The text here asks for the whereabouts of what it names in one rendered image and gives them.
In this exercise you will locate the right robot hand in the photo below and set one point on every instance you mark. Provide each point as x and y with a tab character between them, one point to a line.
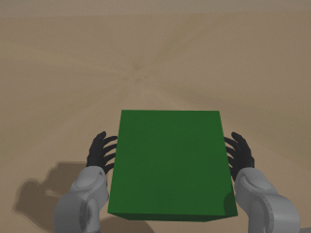
241	153

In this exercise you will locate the robot left forearm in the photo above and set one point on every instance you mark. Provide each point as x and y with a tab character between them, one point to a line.
77	211

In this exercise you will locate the robot right forearm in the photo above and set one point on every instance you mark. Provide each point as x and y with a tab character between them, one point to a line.
267	210

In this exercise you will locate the left robot hand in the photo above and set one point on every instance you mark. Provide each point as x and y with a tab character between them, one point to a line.
97	151

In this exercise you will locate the carton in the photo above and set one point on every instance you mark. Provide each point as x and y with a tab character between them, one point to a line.
171	166

